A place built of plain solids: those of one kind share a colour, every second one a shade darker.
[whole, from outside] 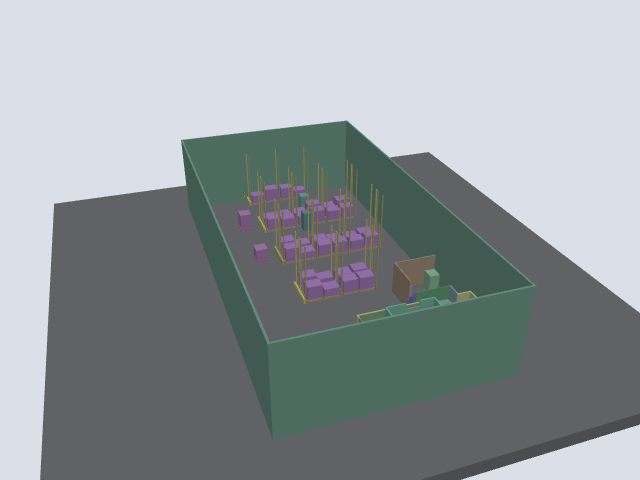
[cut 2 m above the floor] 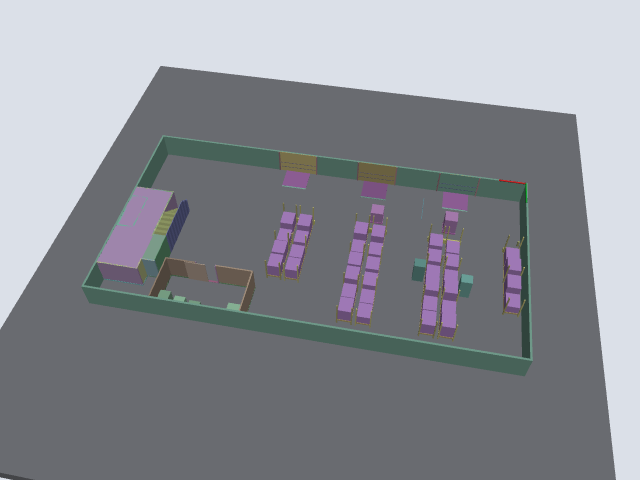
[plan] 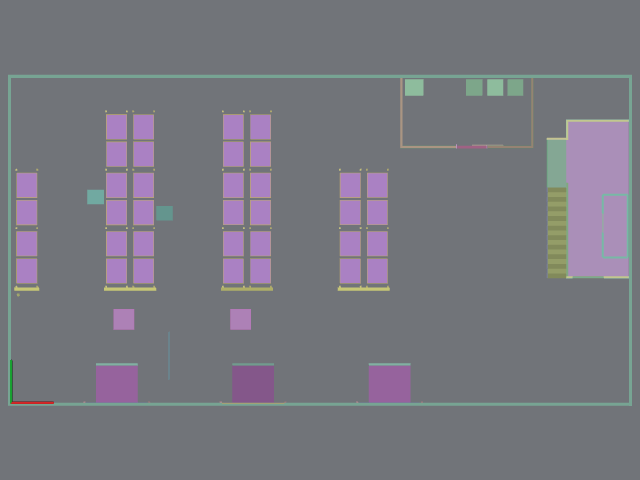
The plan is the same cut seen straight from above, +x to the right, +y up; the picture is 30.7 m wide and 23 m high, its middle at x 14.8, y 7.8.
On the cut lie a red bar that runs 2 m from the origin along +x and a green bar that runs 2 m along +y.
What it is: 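Racking aisles and the goods-in floor of a storage hall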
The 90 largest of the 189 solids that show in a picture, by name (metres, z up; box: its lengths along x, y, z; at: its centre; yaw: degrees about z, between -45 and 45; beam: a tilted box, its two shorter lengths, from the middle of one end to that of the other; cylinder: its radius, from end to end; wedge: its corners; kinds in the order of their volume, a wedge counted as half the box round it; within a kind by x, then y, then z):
{
 "wall_1": {"box": [0.15, 15.87, 6.83], "at": [-0.07, 7.78, 3.36]},
 "wall_2": {"box": [29.9, 0.15, 6.83], "at": [14.8, -0.07, 3.36]},
 "wall_3": {"box": [29.9, 0.15, 6.83], "at": [14.8, 15.64, 3.36]},
 "wall_4": {"box": [0.15, 15.87, 6.83], "at": [29.68, 7.78, 3.36]},
 "mezz_deck_1": {"box": [3.0, 7.6, 3.92], "at": [28.1, 9.77, 1.91]},
 "row_load_1": {"box": [0.95, 1.16, 0.74], "at": [0.75, 6.31, 0.51]},
 "row_load_2": {"box": [0.95, 1.16, 1.2], "at": [0.75, 7.62, 0.74]},
 "row_load_3": {"box": [0.95, 1.16, 1.11], "at": [0.75, 9.11, 0.69]},
 "row_load_4": {"box": [0.95, 1.16, 0.66], "at": [0.75, 10.42, 0.47]},
 "row_load_5": {"box": [0.95, 1.16, 0.56], "at": [5.05, 6.31, 0.42]},
 "row_load_6": {"box": [0.95, 1.16, 0.61], "at": [5.05, 7.62, 0.45]},
 "row_load_7": {"box": [0.95, 1.16, 0.62], "at": [5.05, 9.11, 0.45]},
 "row_load_8": {"box": [0.95, 1.16, 1.18], "at": [5.05, 10.42, 0.73]},
 "row_load_9": {"box": [0.95, 1.16, 0.75], "at": [5.05, 11.91, 0.51]},
 "row_load_10": {"box": [0.95, 1.16, 1.18], "at": [5.05, 13.22, 0.73]},
 "row_load_11": {"box": [0.95, 1.16, 1.08], "at": [6.35, 6.31, 0.68]},
 "row_load_12": {"box": [0.95, 1.16, 0.86], "at": [6.35, 7.62, 0.57]},
 "row_load_13": {"box": [0.95, 1.16, 0.86], "at": [6.35, 9.11, 0.57]},
 "row_load_14": {"box": [0.95, 1.16, 1.14], "at": [6.35, 10.42, 0.71]},
 "row_load_15": {"box": [0.95, 1.16, 0.93], "at": [6.35, 11.91, 0.6]},
 "row_load_16": {"box": [0.95, 1.16, 1.07], "at": [6.35, 13.22, 0.67]},
 "row_load_17": {"box": [0.95, 1.16, 1.15], "at": [10.65, 6.31, 0.72]},
 "row_load_18": {"box": [0.95, 1.16, 0.64], "at": [10.65, 7.62, 0.46]},
 "row_load_19": {"box": [0.95, 1.16, 0.79], "at": [10.65, 9.11, 0.53]},
 "row_load_20": {"box": [0.95, 1.16, 0.61], "at": [10.65, 10.42, 0.44]},
 "row_load_21": {"box": [0.95, 1.16, 0.57], "at": [10.65, 11.91, 0.43]},
 "row_load_22": {"box": [0.95, 1.16, 0.72], "at": [10.65, 13.22, 0.5]},
 "row_load_23": {"box": [0.95, 1.16, 1.21], "at": [11.95, 6.31, 0.74]},
 "row_load_24": {"box": [0.95, 1.16, 0.65], "at": [11.95, 7.62, 0.47]},
 "row_load_25": {"box": [0.95, 1.16, 1.03], "at": [11.95, 9.11, 0.65]},
 "row_load_26": {"box": [0.95, 1.16, 1.02], "at": [11.95, 10.42, 0.65]},
 "row_load_27": {"box": [0.95, 1.16, 0.91], "at": [11.95, 11.91, 0.6]},
 "row_load_28": {"box": [0.95, 1.16, 1.09], "at": [11.95, 13.22, 0.68]},
 "row_load_29": {"box": [0.95, 1.16, 1.17], "at": [16.25, 6.31, 0.72]},
 "row_load_30": {"box": [0.95, 1.16, 0.75], "at": [16.25, 7.62, 0.52]},
 "row_load_31": {"box": [0.95, 1.16, 0.84], "at": [16.25, 9.11, 0.56]},
 "row_load_32": {"box": [0.95, 1.16, 0.97], "at": [16.25, 10.42, 0.63]},
 "row_load_33": {"box": [0.95, 1.16, 1.14], "at": [17.55, 6.31, 0.71]},
 "row_load_34": {"box": [0.95, 1.16, 0.68], "at": [17.55, 7.62, 0.48]},
 "row_load_35": {"box": [0.95, 1.16, 1.07], "at": [17.55, 9.11, 0.67]},
 "row_load_36": {"box": [0.95, 1.16, 1.08], "at": [17.55, 10.42, 0.68]},
 "mezz_head_landing_1": {"box": [0.9, 2.28, 3.92], "at": [26.15, 11.46, 1.91]},
 "mezz_steps_1": {"box": [0.9, 0.23, 1.21], "at": [26.15, 7.23, 0.56]},
 "mezz_steps_2": {"box": [0.9, 0.23, 1.41], "at": [26.15, 7.46, 0.65]},
 "mezz_steps_3": {"box": [0.9, 0.23, 1.6], "at": [26.15, 7.69, 0.75]},
 "mezz_steps_4": {"box": [0.9, 0.23, 1.79], "at": [26.15, 7.91, 0.85]},
 "mezz_steps_5": {"box": [0.9, 0.23, 1.99], "at": [26.15, 8.14, 0.94]},
 "mezz_steps_6": {"box": [0.9, 0.23, 2.18], "at": [26.15, 8.37, 1.04]},
 "mezz_steps_7": {"box": [0.9, 0.23, 2.38], "at": [26.15, 8.6, 1.14]},
 "mezz_steps_8": {"box": [0.9, 0.23, 2.57], "at": [26.15, 8.83, 1.23]},
 "mezz_steps_9": {"box": [0.9, 0.23, 2.76], "at": [26.15, 9.06, 1.33]},
 "mezz_steps_10": {"box": [0.9, 0.23, 2.96], "at": [26.15, 9.29, 1.43]},
 "mezz_steps_11": {"box": [0.9, 0.23, 3.15], "at": [26.15, 9.52, 1.52]},
 "mezz_steps_12": {"box": [0.9, 0.23, 3.34], "at": [26.15, 9.75, 1.62]},
 "mezz_steps_13": {"box": [0.9, 0.23, 3.54], "at": [26.15, 9.98, 1.72]},
 "mezz_steps_14": {"box": [0.9, 0.23, 3.73], "at": [26.15, 10.2, 1.82]},
 "office_1": {"box": [0.1, 1.2, 6.42], "at": [28.35, 7.57, 3.16]},
 "office_2": {"box": [0.1, 0.9, 6.42], "at": [28.35, 9.52, 3.16]},
 "office_3": {"box": [1.2, 0.1, 6.42], "at": [28.95, 6.97, 3.16]},
 "office_4": {"box": [1.2, 0.1, 6.42], "at": [28.95, 9.97, 3.16]},
 "office_5": {"box": [0.1, 3.0, 6.42], "at": [29.55, 8.47, 3.16]},
 "mezz_par_whole_1": {"box": [0.1, 4.48, 4.92], "at": [26.65, 8.31, 2.41]},
 "mezz_par_whole_2": {"box": [0.1, 0.87, 4.92], "at": [26.65, 13.03, 2.41]},
 "mezz_par_whole_3": {"box": [3.0, 0.1, 4.92], "at": [28.1, 13.52, 2.41]},
 "mezz_par_whole_4": {"box": [1.2, 0.1, 4.92], "at": [29.0, 6.02, 2.41]},
 "room_stock_1": {"box": [0.89, 0.8, 1.46], "at": [19.32, 15.11, 0.68]},
 "room_stock_2": {"box": [0.79, 0.8, 0.99], "at": [22.19, 15.11, 0.44]},
 "room_stock_3": {"box": [0.78, 0.8, 1.26], "at": [23.2, 15.11, 0.58]},
 "room_stock_4": {"box": [0.75, 0.8, 1.69], "at": [24.16, 15.11, 0.79]},
 "room_wall_1": {"box": [0.1, 3.26, 2.55], "at": [18.7, 13.93, 1.23]},
 "room_wall_2": {"box": [2.67, 0.1, 2.55], "at": [19.99, 12.25, 1.23]},
 "room_wall_3": {"box": [2.2, 0.1, 2.55], "at": [23.92, 12.25, 1.23]},
 "room_wall_4": {"box": [0.1, 3.26, 2.55], "at": [24.97, 13.93, 1.23]},
 "mezz_par_1": {"box": [0.1, 4.48, 4.88], "at": [26.65, 8.31, 2.39]},
 "lane_load_1": {"box": [0.95, 0.95, 1.34], "at": [5.4, 4.0, 0.81]},
 "lane_load_2": {"box": [0.95, 0.95, 0.98], "at": [11.0, 4.0, 0.63]},
 "left_cage_1": {"box": [0.8, 0.7, 1.75], "at": [4.05, 9.86, 0.82]},
 "left_cage_2": {"box": [0.8, 0.7, 1.75], "at": [7.35, 9.08, 0.82]},
 "shutter_1": {"box": [3.0, 0.05, 3.15], "at": [11.6, -0.03, 1.52]},
 "shutter_2": {"box": [3.0, 0.05, 3.15], "at": [18.13, -0.03, 1.52]},
 "row_pal_1": {"box": [1.0, 1.21, 0.19], "at": [0.75, 6.31, 0.04]},
 "row_pal_2": {"box": [1.0, 1.21, 0.19], "at": [0.75, 7.62, 0.04]},
 "row_pal_3": {"box": [1.0, 1.21, 0.19], "at": [0.75, 9.11, 0.04]},
 "row_pal_4": {"box": [1.0, 1.21, 0.19], "at": [0.75, 10.42, 0.04]},
 "leveller_1": {"box": [2.0, 1.78, 0.07], "at": [5.07, 0.89, -0.02]},
 "leveller_2": {"box": [2.0, 1.78, 0.07], "at": [11.6, 0.89, -0.02]},
 "leveller_3": {"box": [2.0, 1.78, 0.07], "at": [18.13, 0.89, -0.02]},
 "mezz_landing_whole_1": {"box": [0.94, 0.1, 4.92], "at": [26.13, 12.65, 2.41]},
 "mezz_rail_head_1": {"box": [0.04, 2.28, 4.92], "at": [25.68, 11.46, 2.41]},
 "office_door_leaf_1": {"box": [0.06, 0.9, 6.03], "at": [28.35, 8.62, 2.96]}
}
